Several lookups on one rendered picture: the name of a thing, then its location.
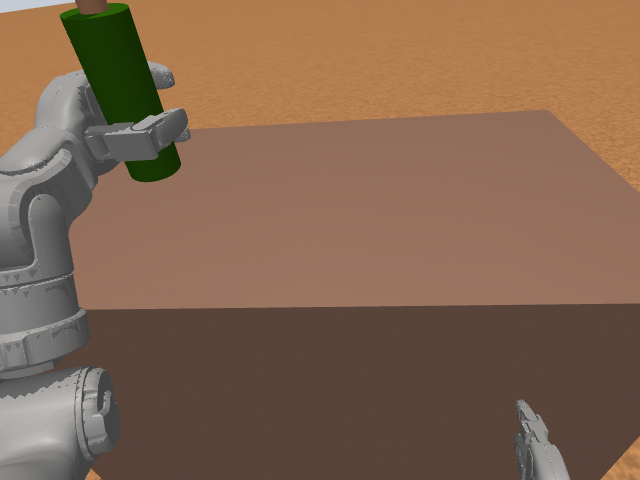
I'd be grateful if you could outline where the left robot arm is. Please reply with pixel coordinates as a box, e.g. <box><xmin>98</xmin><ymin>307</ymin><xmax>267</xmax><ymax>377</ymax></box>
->
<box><xmin>0</xmin><ymin>127</ymin><xmax>121</xmax><ymax>480</ymax></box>

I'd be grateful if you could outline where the bottle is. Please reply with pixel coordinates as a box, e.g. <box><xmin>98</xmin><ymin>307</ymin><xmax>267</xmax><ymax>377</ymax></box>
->
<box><xmin>60</xmin><ymin>0</ymin><xmax>181</xmax><ymax>182</ymax></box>

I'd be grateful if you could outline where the right robot hand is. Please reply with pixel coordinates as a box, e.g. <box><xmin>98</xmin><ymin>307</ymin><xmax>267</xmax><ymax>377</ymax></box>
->
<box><xmin>513</xmin><ymin>400</ymin><xmax>571</xmax><ymax>480</ymax></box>

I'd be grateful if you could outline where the left robot hand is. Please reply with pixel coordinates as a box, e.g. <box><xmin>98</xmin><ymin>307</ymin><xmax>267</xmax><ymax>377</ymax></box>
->
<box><xmin>34</xmin><ymin>61</ymin><xmax>191</xmax><ymax>176</ymax></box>

